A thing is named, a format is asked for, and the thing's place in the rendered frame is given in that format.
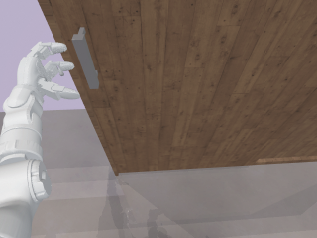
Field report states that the left robot forearm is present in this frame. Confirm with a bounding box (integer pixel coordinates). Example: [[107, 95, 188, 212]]
[[0, 84, 44, 166]]

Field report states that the wardrobe door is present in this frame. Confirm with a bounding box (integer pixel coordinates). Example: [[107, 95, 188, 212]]
[[260, 103, 317, 159], [48, 0, 317, 173]]

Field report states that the handle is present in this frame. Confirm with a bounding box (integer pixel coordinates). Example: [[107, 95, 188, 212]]
[[71, 27, 99, 89]]

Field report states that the robot left hand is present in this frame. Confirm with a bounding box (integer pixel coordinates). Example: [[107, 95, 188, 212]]
[[17, 41, 80, 101]]

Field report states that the robot left upper arm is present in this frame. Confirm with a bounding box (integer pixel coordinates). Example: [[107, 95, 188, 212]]
[[0, 159, 52, 238]]

